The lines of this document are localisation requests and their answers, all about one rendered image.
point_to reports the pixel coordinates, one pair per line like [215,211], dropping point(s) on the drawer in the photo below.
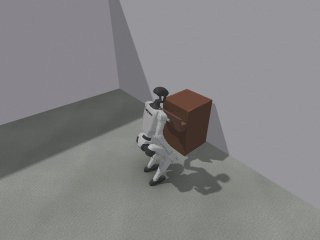
[178,120]

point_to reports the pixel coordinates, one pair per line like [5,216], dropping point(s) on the robot right upper arm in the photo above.
[162,118]

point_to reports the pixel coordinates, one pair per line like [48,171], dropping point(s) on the right robot shin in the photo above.
[162,168]

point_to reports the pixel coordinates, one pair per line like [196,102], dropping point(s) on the right robot hand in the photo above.
[173,156]

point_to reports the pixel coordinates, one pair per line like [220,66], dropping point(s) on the robot right forearm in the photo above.
[166,146]

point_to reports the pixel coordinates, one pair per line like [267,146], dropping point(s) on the robot left upper arm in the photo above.
[146,103]

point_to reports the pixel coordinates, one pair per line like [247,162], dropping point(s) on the robot right foot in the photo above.
[160,179]

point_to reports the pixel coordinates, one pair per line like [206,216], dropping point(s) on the cabinet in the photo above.
[197,109]

